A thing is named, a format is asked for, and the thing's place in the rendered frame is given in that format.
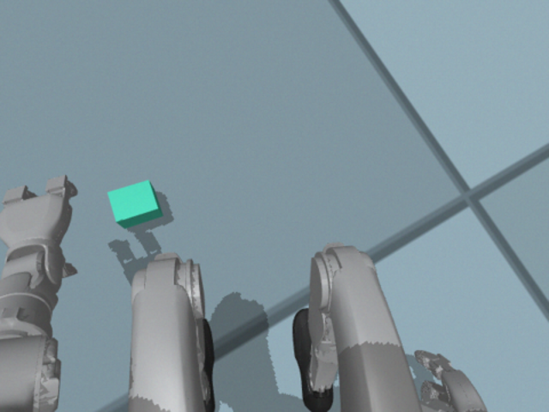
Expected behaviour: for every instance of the small box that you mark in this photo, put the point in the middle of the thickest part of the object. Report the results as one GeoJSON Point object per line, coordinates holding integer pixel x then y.
{"type": "Point", "coordinates": [135, 204]}

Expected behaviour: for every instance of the left robot arm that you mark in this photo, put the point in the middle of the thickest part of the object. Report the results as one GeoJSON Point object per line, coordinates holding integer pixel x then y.
{"type": "Point", "coordinates": [29, 368]}

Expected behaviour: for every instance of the right robot hand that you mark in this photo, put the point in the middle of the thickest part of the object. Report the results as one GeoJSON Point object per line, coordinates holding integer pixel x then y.
{"type": "Point", "coordinates": [457, 393]}

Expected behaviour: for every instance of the left robot hand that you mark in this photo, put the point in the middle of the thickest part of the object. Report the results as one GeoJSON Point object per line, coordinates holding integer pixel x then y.
{"type": "Point", "coordinates": [28, 216]}

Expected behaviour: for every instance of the right robot foot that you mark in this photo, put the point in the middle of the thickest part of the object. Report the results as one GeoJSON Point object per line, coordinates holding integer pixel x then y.
{"type": "Point", "coordinates": [314, 401]}

